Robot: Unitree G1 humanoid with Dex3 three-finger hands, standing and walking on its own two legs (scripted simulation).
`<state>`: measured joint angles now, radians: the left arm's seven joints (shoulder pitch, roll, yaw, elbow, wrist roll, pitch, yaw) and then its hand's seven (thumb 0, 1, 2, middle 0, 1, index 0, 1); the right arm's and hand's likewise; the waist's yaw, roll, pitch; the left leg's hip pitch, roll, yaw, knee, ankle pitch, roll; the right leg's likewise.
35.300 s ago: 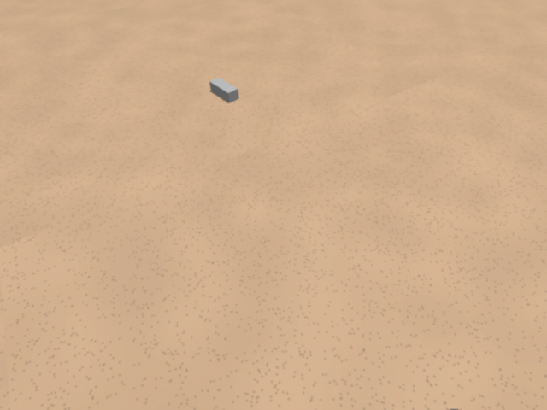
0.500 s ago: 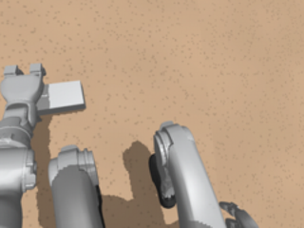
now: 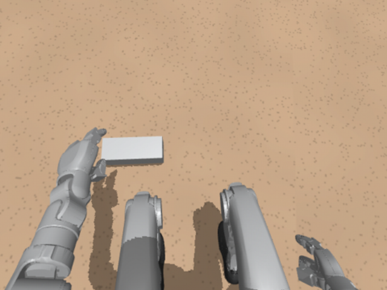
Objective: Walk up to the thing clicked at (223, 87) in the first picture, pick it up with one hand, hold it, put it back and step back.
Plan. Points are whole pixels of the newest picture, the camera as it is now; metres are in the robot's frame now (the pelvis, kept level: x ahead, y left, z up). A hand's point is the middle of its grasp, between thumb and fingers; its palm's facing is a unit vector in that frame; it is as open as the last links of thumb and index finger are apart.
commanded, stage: home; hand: left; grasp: from above
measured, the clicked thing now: (134, 150) +0.50 +0.19 -0.43
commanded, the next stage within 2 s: none
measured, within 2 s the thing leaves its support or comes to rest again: neither
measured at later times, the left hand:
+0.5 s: hand (62, 218) +0.25 +0.18 +0.09, palm faces +0.00 -0.95 -0.32, open 7.4 cm
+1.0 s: hand out of the picture +0.22 +0.19 +0.21, palm faces +0.12 -0.97 -0.20, open 7.4 cm
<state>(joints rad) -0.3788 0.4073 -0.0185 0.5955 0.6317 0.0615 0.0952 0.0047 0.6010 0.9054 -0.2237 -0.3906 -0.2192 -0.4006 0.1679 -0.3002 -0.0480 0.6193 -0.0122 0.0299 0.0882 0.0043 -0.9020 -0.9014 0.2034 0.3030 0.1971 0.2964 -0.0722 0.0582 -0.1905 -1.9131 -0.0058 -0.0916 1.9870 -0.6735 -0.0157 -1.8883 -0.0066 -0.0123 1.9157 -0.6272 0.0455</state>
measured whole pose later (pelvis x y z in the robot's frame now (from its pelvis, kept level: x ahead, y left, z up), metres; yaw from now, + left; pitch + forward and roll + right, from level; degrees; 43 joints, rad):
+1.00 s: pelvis +0.07 +0.00 +0.25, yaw +4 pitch +10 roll -3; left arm 0.51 0.22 0.04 -0.14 -0.06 0.47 0.01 0.01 0.91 0.90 -0.20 -0.30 -0.20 -0.30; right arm 0.28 -0.22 0.03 0.51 0.01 -0.24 -0.18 0.01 -0.90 -0.90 0.20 0.30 0.20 0.30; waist -0.04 0.05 -0.18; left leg -0.70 0.02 -0.08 1.01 -0.49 -0.01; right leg -0.66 -0.01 -0.04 0.93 -0.45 0.03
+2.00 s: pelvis +0.07 +0.00 +0.25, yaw +4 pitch +10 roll -3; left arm 0.50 0.23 0.03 -0.14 -0.05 0.45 0.02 0.02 0.91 0.90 -0.20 -0.30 -0.20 -0.30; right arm 0.29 -0.22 0.03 0.54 0.01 -0.25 -0.18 0.01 -0.90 -0.90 0.21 0.30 0.20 0.30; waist -0.04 0.05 -0.16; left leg -0.70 0.03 -0.08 1.02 -0.50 -0.02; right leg -0.67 0.00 -0.04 0.95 -0.45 0.02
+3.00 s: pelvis +0.07 +0.00 +0.26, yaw +4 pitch +5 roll -1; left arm 0.33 0.26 0.00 0.18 0.03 0.23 0.03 0.01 0.90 0.90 -0.21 -0.30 -0.21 -0.30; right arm 0.22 -0.24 0.02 0.68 -0.09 -0.14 -0.10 0.01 -0.90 -0.90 0.21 0.30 0.20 0.30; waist 0.00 0.01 -0.05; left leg -0.58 0.01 -0.05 0.96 -0.47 -0.01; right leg -0.56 -0.03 -0.02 0.92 -0.44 0.02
